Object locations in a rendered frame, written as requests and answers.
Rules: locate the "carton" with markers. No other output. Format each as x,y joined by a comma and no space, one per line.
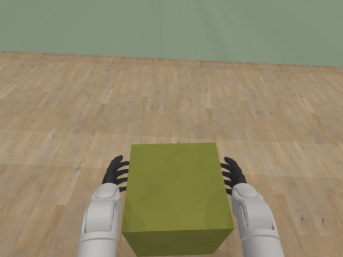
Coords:
176,201

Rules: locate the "left robot hand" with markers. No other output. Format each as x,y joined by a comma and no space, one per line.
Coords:
112,173

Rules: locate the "right robot forearm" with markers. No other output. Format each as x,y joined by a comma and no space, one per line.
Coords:
256,224

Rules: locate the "left robot forearm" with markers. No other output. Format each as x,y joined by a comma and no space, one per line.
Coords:
100,224

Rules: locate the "right robot hand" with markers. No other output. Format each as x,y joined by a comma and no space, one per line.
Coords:
235,174

